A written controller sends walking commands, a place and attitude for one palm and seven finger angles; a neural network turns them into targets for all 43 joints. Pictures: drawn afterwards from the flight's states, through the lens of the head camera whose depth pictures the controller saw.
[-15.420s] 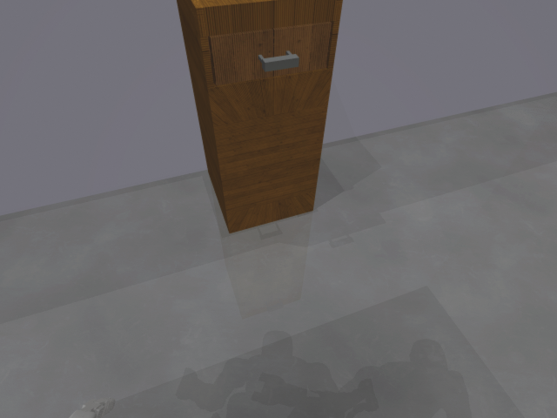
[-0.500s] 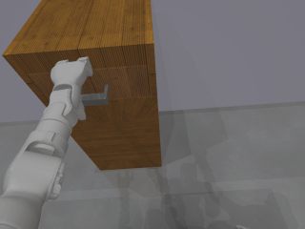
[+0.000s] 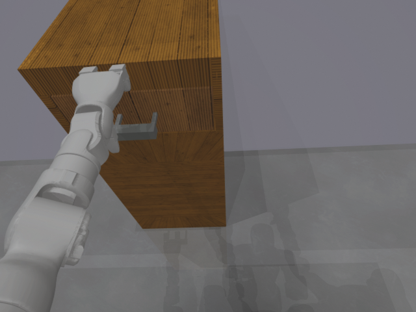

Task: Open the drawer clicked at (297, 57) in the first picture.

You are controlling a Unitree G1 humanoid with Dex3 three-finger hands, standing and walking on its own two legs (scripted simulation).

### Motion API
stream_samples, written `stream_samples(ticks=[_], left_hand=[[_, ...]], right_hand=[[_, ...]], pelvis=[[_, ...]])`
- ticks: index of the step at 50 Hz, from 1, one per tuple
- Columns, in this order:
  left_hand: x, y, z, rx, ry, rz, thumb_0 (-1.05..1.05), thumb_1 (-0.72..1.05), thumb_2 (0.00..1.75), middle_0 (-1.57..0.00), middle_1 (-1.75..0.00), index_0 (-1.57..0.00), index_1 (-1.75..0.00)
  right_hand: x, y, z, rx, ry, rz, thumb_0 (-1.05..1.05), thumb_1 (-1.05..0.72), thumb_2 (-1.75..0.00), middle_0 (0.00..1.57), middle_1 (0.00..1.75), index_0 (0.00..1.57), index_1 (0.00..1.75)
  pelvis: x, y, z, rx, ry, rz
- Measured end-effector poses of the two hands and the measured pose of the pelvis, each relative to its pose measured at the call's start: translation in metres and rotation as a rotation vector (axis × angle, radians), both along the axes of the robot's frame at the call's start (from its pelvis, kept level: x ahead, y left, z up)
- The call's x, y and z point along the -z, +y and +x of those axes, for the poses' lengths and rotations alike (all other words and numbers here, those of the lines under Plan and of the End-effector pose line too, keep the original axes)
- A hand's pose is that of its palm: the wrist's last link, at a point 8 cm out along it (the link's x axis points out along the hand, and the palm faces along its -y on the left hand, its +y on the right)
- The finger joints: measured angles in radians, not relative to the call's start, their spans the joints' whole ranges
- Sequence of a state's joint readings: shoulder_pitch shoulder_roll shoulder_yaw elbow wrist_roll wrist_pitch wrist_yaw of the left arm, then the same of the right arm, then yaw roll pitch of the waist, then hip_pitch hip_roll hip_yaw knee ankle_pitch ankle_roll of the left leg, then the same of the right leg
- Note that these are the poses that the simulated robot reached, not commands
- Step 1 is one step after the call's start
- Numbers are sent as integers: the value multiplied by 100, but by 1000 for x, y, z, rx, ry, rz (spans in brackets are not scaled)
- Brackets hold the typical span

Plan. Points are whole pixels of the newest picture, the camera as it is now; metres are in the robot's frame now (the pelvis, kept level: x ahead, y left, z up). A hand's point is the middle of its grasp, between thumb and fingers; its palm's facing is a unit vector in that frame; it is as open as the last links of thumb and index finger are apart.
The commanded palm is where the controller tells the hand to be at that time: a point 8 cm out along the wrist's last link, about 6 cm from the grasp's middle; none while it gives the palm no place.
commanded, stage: move the hooked fingers above the handle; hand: left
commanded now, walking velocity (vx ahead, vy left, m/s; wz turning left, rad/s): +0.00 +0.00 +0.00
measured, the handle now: (135, 124) +0.53 +0.18 +0.03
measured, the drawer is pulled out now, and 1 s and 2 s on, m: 0.00 0.00 0.00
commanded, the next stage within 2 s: lower the fingers behind the handle in 1.24 s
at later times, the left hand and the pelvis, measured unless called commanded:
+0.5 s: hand (111, 112) +0.49 +0.20 +0.11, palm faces -0.01 +0.02 -1.00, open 13.5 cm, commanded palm +0.46 +0.19 +0.15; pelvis +0.00 +0.00 +0.00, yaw +1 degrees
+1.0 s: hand (96, 130) +0.46 +0.24 +0.09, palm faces -0.13 +0.03 -0.99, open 13.9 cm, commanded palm +0.45 +0.19 +0.15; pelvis +0.01 +0.00 +0.00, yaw +2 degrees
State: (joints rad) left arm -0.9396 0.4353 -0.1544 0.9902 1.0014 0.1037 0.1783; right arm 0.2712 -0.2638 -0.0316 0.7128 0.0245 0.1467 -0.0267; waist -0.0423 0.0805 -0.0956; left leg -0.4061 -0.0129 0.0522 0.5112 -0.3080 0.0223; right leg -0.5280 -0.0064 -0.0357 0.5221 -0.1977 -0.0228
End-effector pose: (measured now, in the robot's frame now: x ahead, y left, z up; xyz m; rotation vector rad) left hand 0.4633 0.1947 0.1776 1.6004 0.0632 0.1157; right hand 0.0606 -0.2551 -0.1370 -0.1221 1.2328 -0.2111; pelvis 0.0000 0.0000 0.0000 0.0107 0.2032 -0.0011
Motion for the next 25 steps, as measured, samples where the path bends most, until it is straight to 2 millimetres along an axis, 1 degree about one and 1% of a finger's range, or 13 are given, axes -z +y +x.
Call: stream_samples(ticks=[2, 6, 8, 10, 12, 14, 17, 19, 23, 25], left_hand=[[7, -7, -2, 14, 81, -15, 0, -49, 30, -32, -120, -34, -125], [36, -23, -9, 125, 199, -59, 0, -49, 30, -32, -120, -33, -123], [49, -31, -14, 208, 199, -79, 0, -49, 30, -32, -120, -33, -122], [55, -35, -19, 276, 152, -85, 0, -49, 30, -32, -120, -33, -122], [53, -33, -20, 305, 71, -74, 0, -49, 30, -33, -120, -33, -121], [46, -24, -17, 282, -18, -50, 0, -49, 30, -33, -120, -33, -121], [29, 0, -8, 166, -115, -4, 0, -49, 30, -33, -120, -33, -120], [19, 15, -2, 72, -120, 22, 0, -49, 30, -33, -120, -33, -121], [8, 8, 2, -2, -36, 10, 0, -49, 30, -33, -120, -37, -127], [10, 2, 4, -13, 43, -18, 0, -49, 30, -33, -120, -36, -127]], right_hand=[[0, 3, -1, 5, 2, 7, 1, -91, -90, 20, 30, 20, 30], [-6, 2, 0, 12, -25, -16, 1, -91, -90, 20, 30, 21, 30], [-10, -1, 1, 11, -40, -40, 1, -91, -90, 20, 30, 21, 30], [-12, -5, 2, 8, -50, -63, 1, -91, -90, 20, 30, 21, 30], [-11, -8, 2, 4, -50, -79, 1, -91, -90, 20, 30, 21, 30], [-9, -10, 1, -2, -41, -85, 1, -91, -90, 20, 30, 20, 30], [-4, -11, -1, -13, -15, -76, 1, -91, -90, 20, 30, 20, 30], [-1, -10, -2, -15, 4, -61, 1, -91, -90, 20, 30, 20, 30], [1, -5, -2, -12, 32, -28, 1, -91, -90, 20, 30, 20, 30], [-1, -3, 0, -5, 27, -25, 1, -91, -90, 20, 30, 20, 30]], pelvis=[[-1, 0, 1, 2, -11, 0], [0, 0, 0, 6, -26, 1], [1, -1, -2, 8, -24, 2], [2, 0, -3, 11, -16, 3], [4, 0, -5, 9, -4, 3], [5, 0, -6, 7, 9, 3], [6, 1, -6, 3, 26, 2], [5, 1, -5, 0, 32, 0], [2, 3, -1, -12, 23, -3], [1, 3, 1, -12, 10, -4]])
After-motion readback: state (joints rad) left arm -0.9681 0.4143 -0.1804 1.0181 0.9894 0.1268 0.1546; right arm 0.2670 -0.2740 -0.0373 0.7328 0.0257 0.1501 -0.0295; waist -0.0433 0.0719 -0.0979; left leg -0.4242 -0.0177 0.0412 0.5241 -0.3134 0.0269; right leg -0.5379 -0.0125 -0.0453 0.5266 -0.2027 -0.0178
